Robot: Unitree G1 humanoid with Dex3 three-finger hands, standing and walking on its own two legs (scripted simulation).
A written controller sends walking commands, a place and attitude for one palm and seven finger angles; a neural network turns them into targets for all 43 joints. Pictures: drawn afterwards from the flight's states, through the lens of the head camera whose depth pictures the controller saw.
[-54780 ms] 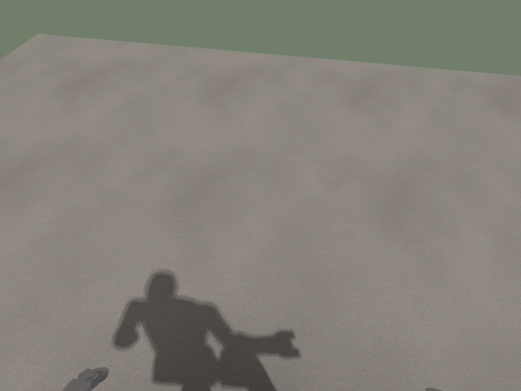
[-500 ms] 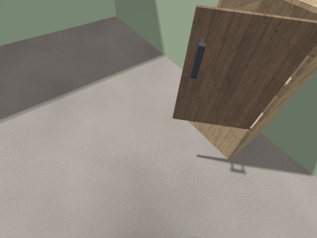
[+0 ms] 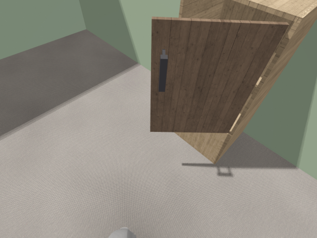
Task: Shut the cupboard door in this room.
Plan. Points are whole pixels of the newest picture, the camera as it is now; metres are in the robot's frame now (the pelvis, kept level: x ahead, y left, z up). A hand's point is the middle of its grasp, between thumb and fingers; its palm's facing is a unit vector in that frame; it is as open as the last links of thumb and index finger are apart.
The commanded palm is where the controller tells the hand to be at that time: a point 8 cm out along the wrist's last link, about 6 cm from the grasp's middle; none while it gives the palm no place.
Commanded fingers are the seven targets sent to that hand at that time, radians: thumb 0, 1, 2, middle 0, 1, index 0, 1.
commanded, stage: take the last steps up to it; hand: left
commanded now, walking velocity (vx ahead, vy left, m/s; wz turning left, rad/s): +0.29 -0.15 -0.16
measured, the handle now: (162, 70) +0.65 +0.02 +0.04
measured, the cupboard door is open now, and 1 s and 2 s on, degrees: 45 45 45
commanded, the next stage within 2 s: come to a stop and stand still in 0.40 s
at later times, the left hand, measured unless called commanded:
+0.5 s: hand (125, 187) +0.30 +0.12 -0.16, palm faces -0.17 -0.96 -0.21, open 7.4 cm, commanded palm none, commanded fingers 0.00 0.90 0.90 -0.20 -0.30 -0.20 -0.30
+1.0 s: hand (123, 195) +0.27 +0.12 -0.17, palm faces -0.03 -0.96 -0.26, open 7.4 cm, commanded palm none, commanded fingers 0.00 0.90 0.90 -0.20 -0.30 -0.20 -0.30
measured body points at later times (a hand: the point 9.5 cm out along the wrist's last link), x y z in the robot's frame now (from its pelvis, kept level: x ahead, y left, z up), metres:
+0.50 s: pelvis +0.16 -0.06 +0.00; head +0.21 -0.07 +0.44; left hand +0.30 +0.17 -0.15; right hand +0.07 -0.28 -0.15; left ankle +0.10 +0.11 -0.74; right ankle +0.24 -0.21 -0.72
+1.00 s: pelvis +0.20 -0.07 +0.00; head +0.24 -0.08 +0.45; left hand +0.27 +0.17 -0.14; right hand +0.31 -0.34 -0.13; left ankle +0.19 +0.06 -0.70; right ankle +0.24 -0.21 -0.74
